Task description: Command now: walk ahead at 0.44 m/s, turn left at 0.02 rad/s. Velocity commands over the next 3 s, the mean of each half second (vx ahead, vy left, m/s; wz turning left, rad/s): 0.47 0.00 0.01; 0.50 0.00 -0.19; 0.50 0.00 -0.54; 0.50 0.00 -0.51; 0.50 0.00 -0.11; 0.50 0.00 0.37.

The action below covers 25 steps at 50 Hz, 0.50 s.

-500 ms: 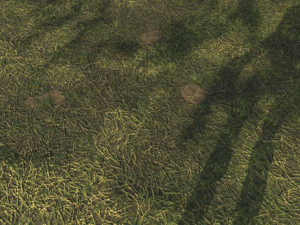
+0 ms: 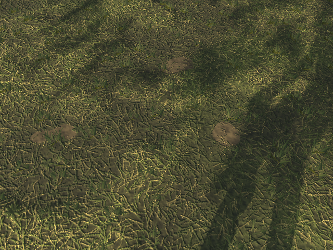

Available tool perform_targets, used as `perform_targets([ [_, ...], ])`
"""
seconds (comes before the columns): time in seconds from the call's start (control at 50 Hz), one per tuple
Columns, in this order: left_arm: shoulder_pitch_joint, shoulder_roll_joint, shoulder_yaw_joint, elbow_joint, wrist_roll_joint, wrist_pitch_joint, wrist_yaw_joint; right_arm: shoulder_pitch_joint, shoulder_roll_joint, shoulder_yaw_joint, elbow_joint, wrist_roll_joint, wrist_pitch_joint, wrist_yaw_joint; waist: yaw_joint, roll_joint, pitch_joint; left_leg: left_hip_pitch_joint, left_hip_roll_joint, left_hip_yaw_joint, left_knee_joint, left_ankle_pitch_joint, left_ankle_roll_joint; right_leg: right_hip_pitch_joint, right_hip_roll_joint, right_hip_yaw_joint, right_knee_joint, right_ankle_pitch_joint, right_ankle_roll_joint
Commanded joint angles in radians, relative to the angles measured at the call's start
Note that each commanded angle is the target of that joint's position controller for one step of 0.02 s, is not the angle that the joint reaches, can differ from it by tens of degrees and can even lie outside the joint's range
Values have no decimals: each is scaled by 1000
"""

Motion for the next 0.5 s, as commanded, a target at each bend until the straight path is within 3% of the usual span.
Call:
perform_targets([
  [0.02,-89,92,25,-99,14,-32,-10,37,-122,-27,-41,-12,-13,-5,-29,135,59,228,259,-375,-336,-22,147,-373,-93,42,39,144,-15],
  [0.08,-117,61,17,-105,23,-18,-18,61,-126,-28,-25,0,-18,-13,-23,108,54,215,232,-252,-360,229,156,-368,-87,7,-57,241,22],
  [0.16,-270,15,-7,-153,21,-24,-27,100,-146,-30,6,5,-6,-29,-62,98,79,184,196,-138,-374,330,134,-308,-54,-29,-346,412,47],
  [0.22,-374,12,-13,-182,13,-33,-45,158,-165,-33,37,12,-1,-34,-96,91,105,196,215,-124,-379,298,131,-255,-22,-50,-480,490,38],
  [0.28,-425,30,-10,-205,9,-40,-63,184,-172,-37,64,18,10,-35,-87,93,116,297,260,-129,-334,368,120,-264,-8,-36,-552,450,0],
  [0.3,-424,39,-7,-208,11,-42,-67,184,-178,-40,69,19,15,-37,-76,96,107,333,271,-127,-305,429,111,-251,0,-38,-568,417,-17],
  [0.34,-357,75,8,-194,16,-40,-65,173,-202,-48,71,15,24,-42,-26,129,37,383,269,-116,-192,728,90,-127,47,-71,-570,333,-52],
  [0.36,-246,108,26,-166,16,-37,-57,158,-208,-48,70,11,32,-44,39,139,-41,378,246,-92,-52,898,74,26,80,-99,-583,324,-81],
  [0.38,-83,150,46,-124,18,-33,-44,149,-196,-41,61,5,37,-48,118,133,-149,264,205,-65,152,884,43,289,52,-77,-571,363,-118],
  [0.4,93,228,60,-92,28,-24,-29,171,-132,-17,33,-26,33,-52,153,-30,-312,19,123,-30,494,457,12,617,-170,186,-521,390,-180],
  [0.42,89,242,58,-77,33,-29,-42,326,-21,13,37,0,12,-36,54,-273,-443,-333,-58,-134,793,-316,-36,873,-366,704,-679,126,-346],
  [0.44,55,142,38,-83,18,-26,-37,209,-148,-14,39,26,-6,-29,105,-140,-334,-440,5,-199,860,-293,-29,791,-319,679,-759,-6,-293],
  [0.46,-16,113,27,-86,15,-23,-31,96,-178,-24,2,45,-16,-24,93,-83,-169,-479,54,-155,835,-195,-23,634,-283,506,-785,36,-252],
  [0.48,-74,105,23,-88,22,-23,-31,46,-159,-19,-8,36,-22,-29,57,19,-88,-441,104,-128,781,-107,-26,479,-247,406,-814,155,-232],
  [0.5,-111,89,19,-91,32,-26,-34,30,-151,-23,-9,18,-19,-32,26,27,-37,-404,131,-120,726,-59,-34,371,-210,332,-840,256,-227],
])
